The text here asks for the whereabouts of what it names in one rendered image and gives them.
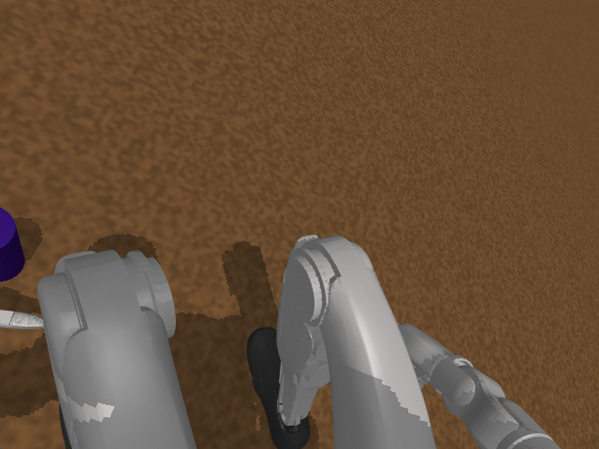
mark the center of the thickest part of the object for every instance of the right robot foot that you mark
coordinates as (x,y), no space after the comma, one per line
(264,364)

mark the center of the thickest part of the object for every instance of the can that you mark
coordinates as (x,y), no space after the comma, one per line
(11,254)

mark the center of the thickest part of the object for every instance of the right robot arm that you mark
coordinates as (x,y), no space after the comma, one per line
(494,421)

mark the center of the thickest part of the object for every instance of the right robot hand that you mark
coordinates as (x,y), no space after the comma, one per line
(425,352)

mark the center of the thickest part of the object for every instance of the left robot hand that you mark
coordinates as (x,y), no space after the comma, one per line
(20,320)

